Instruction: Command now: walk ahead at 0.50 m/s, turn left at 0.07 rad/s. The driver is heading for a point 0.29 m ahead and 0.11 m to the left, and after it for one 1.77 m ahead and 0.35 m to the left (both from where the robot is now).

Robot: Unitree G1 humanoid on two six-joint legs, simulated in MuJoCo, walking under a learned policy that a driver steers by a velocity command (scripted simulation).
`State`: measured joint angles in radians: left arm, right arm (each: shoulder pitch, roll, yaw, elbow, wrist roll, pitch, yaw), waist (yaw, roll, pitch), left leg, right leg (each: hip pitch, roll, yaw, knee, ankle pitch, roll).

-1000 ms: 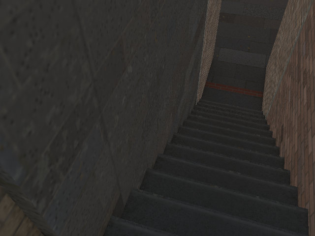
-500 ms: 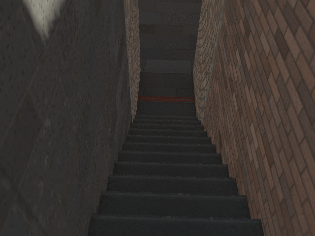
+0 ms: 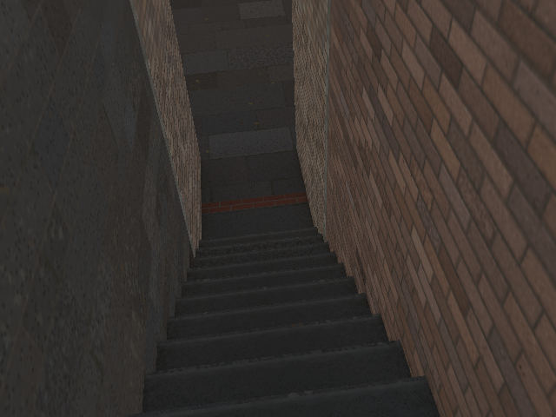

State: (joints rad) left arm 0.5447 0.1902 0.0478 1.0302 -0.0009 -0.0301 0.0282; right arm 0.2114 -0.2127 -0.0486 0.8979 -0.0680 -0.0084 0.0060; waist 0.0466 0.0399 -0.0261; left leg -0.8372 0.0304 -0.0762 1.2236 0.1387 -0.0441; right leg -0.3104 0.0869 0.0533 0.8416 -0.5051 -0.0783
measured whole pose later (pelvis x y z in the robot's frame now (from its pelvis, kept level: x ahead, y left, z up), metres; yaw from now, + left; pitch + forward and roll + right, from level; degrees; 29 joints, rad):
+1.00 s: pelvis +0.36 +0.08 -0.32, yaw +20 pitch +1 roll +2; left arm 0.29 0.21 0.05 0.88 -0.01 -0.04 -0.01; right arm 0.23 -0.15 0.01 0.86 -0.03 0.00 -0.06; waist -0.03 0.00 0.01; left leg -0.64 -0.17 -0.01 1.86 -0.88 0.09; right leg -0.24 0.03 0.11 0.29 -0.09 -0.02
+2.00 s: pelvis +0.31 +0.09 -0.24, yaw -3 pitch +1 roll +0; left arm -0.06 0.27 0.07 0.68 0.01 0.07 0.02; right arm 0.46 -0.29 -0.03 0.74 -0.05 -0.03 -0.02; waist -0.11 -0.01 0.00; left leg -0.44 0.11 0.13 1.19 -0.76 0.00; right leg -0.78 0.08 0.11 1.20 -0.08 0.02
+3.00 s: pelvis +0.63 +0.04 -0.46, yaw +21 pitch -2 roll -4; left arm 0.51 0.19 0.02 1.02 0.04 -0.07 0.04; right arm 0.06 -0.24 -0.06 0.84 -0.01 -0.02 0.04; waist 0.08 0.05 0.01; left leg -0.52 0.02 0.00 0.59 0.38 0.10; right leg -0.15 -0.06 -0.26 1.18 -0.92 0.01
